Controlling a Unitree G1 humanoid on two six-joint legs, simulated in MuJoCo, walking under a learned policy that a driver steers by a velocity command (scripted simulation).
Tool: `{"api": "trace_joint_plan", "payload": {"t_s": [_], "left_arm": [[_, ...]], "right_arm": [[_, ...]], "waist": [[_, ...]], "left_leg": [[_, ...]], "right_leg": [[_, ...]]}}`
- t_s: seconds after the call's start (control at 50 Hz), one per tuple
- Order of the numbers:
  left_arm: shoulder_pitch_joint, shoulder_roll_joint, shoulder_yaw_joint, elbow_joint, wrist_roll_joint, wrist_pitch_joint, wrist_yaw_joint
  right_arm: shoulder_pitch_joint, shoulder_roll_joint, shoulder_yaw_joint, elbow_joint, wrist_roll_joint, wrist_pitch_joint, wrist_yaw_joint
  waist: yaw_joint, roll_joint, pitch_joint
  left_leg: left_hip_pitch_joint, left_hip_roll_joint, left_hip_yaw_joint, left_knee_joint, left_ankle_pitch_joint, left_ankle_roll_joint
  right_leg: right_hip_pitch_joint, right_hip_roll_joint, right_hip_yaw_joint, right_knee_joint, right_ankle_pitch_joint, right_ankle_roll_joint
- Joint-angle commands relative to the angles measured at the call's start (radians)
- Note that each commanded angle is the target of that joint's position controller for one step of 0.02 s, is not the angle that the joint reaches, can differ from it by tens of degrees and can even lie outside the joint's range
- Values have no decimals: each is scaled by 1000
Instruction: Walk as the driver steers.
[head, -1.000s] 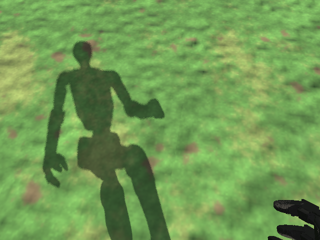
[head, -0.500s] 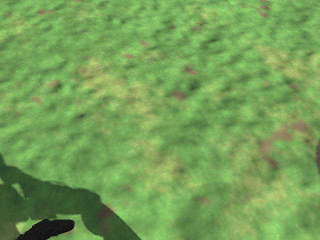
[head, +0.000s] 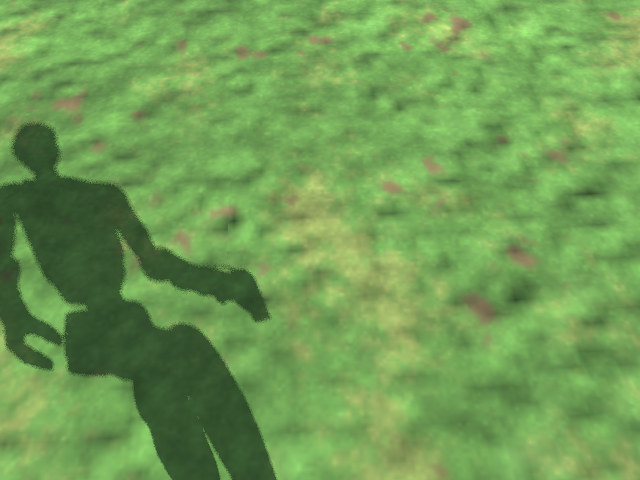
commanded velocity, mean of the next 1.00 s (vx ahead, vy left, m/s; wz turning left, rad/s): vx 0.13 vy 0.00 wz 0.43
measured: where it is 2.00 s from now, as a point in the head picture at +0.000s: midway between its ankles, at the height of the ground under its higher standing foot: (303, 376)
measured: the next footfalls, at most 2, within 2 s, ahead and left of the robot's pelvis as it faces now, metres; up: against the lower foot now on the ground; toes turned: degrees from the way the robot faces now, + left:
left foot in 0.08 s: +0.22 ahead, +0.10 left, +0.00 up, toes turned +4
right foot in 0.54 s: +0.27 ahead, -0.11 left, +0.00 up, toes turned +25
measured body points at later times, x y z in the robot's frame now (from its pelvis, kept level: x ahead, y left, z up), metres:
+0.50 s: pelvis +0.14 +0.00 +0.00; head +0.18 +0.01 +0.44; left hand +0.22 +0.30 -0.10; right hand +0.38 -0.24 -0.09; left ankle +0.18 +0.10 -0.74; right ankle +0.23 -0.14 -0.72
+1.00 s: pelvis +0.19 +0.01 +0.00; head +0.19 +0.03 +0.45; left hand +0.16 +0.30 -0.11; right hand +0.41 -0.18 -0.10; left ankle +0.09 +0.08 -0.74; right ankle +0.23 -0.12 -0.69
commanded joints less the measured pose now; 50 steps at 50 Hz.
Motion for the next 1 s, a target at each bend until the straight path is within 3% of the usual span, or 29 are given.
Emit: {"api": "trace_joint_plan", "payload": {"t_s": [0.02,0.06,0.08,0.1,0.12,0.14,0.18,0.2,0.26,0.32,0.4,0.48,0.52,0.54,0.56,0.58,0.6,0.64,0.7,0.76,0.8,0.84,0.88,0.9,0.92,0.94,0.96,0.98,1.0], "left_arm": [[-35,200,53,-59,-18,22,26],[-73,193,52,-77,-26,38,35],[-43,166,39,-88,-12,30,33],[106,36,2,-110,44,17,12],[93,114,2,-100,18,1,-8],[-20,170,18,-121,-20,1,-13],[-90,158,18,-133,-3,19,9],[-80,163,22,-137,2,33,15],[-38,121,13,-121,10,50,25],[-66,110,8,-122,10,57,31],[-130,109,10,-139,1,59,25],[-140,118,18,-148,-6,32,10],[-80,126,29,-130,-7,20,2],[-59,186,45,-131,8,21,6],[-97,280,67,-133,35,36,11],[-104,226,59,-150,52,36,10],[-132,174,42,-166,44,34,14],[-174,132,30,-168,9,38,16],[-146,128,25,-153,7,51,19],[-91,142,30,-131,-3,59,19],[-77,180,39,-122,-9,60,12],[-59,199,43,-111,-21,58,4],[-55,184,35,-97,-34,54,-3],[-63,137,19,-95,-25,43,-8],[-108,46,-9,-119,-1,25,-22],[-169,61,-7,-186,-11,2,-22],[-228,141,17,-193,-27,-11,-17],[-201,164,29,-179,-41,-15,-23],[-167,149,28,-153,-41,-15,-28]], "right_arm": [[-10,-96,-31,-99,-5,-12,23],[183,-167,-70,-63,-6,-9,13],[259,-237,-93,-57,-8,-7,-11],[216,-327,-101,-83,-21,-1,-30],[227,-286,-88,-125,-29,-3,-23],[163,-238,-80,-143,-20,-1,-20],[62,-165,-59,-148,13,12,-31],[39,-162,-58,-153,3,18,-37],[16,-183,-68,-158,-17,27,-48],[26,-207,-77,-155,-6,43,-69],[5,-203,-77,-168,-4,70,-83],[17,-194,-76,-172,-2,82,-80],[1,-178,-70,-177,12,90,-82],[35,-138,-59,-179,9,91,-82],[68,-108,-53,-205,11,84,-78],[64,-194,-77,-196,-7,71,-76],[76,-233,-94,-172,-1,72,-74],[99,-189,-89,-135,-2,93,-84],[59,-116,-62,-149,8,100,-83],[1,-72,-35,-170,4,91,-70],[-16,-74,-28,-174,6,79,-57],[12,-100,-34,-152,8,62,-51],[95,-91,-35,-102,7,45,-47],[163,-102,-38,-82,8,39,-52],[273,-145,-45,-61,3,35,-62],[299,-277,-82,-52,-7,33,-55],[291,-228,-72,-54,-13,13,-53],[263,-170,-53,-49,-15,-3,-57],[236,-148,-46,-53,-12,-15,-60]], "waist": [[-45,-133,-42],[-154,-114,-148],[-188,-2,-218],[-52,246,-336],[-121,123,-551],[-144,24,-444],[-86,-69,-210],[-55,-36,-173],[-25,23,-166],[-40,35,-215],[-64,85,-183],[-77,129,-174],[-35,122,-170],[-49,26,-187],[-111,-291,-135],[-75,-302,-140],[-80,-212,-135],[-88,-159,-106],[-62,-191,-95],[-13,-248,-124],[0,-286,-88],[-11,-254,-62],[-61,-201,-42],[-93,-168,-78],[-131,-1,-136],[-143,211,-82],[-174,133,3],[-145,122,42],[-127,124,47]], "left_leg": [[80,-67,71,-26,-110,41],[319,-132,82,-115,-77,95],[548,-50,-56,-164,277,147],[903,216,-432,-28,769,342],[963,305,-674,-140,580,453],[868,254,-556,-197,417,405],[585,167,-417,-264,199,316],[469,139,-392,-294,153,302],[337,83,-320,-308,223,283],[346,65,-324,-288,145,261],[309,29,-382,-303,-194,216],[371,37,-476,-249,-161,199],[353,-3,-478,-182,-137,154],[274,-61,-415,-68,-302,101],[59,-233,-198,116,-595,34],[14,-193,-161,373,-681,-16],[29,-168,-174,485,-625,-33],[17,-161,-157,575,-533,-69],[42,-160,-107,500,-485,-96],[132,-109,-39,238,-476,-88],[232,-105,11,95,-527,-63],[331,-113,37,-70,-446,-23],[508,-125,56,-280,-302,32],[660,-73,-15,-287,-296,57],[821,97,-236,-320,-316,100],[784,280,-524,-395,-484,249],[730,305,-596,-452,-586,312],[733,275,-531,-465,-628,287],[738,234,-455,-478,-600,253]], "right_leg": [[10,-295,40,143,983,-82],[-42,-251,21,437,990,-36],[-213,-179,15,705,674,27],[-608,-2,79,1076,-364,103],[-673,34,313,1226,-398,103],[-719,-20,344,1202,-302,82],[-731,-82,315,1050,-173,86],[-664,-93,320,991,-139,88],[-562,-70,288,826,-106,114],[-545,-56,300,710,-28,138],[-516,-37,314,573,40,136],[-459,-16,316,394,12,107],[-327,-30,300,162,145,74],[-219,-181,411,98,190,19],[-172,-381,650,61,381,-130],[-210,-472,746,49,462,-232],[-231,-429,662,71,471,-221],[-222,-321,508,106,464,-155],[-197,-266,404,104,518,-160],[-167,-253,407,37,78,-156],[-229,-269,432,-5,-64,-163],[-273,-279,443,-4,-100,-165],[-363,-257,419,38,-100,-138],[-455,-228,386,111,-80,-94],[-605,-140,272,374,-108,-21],[-820,-42,162,531,-217,26],[-903,-99,233,695,-240,36],[-959,-127,263,763,-169,25],[-974,-143,266,787,-97,17]]}}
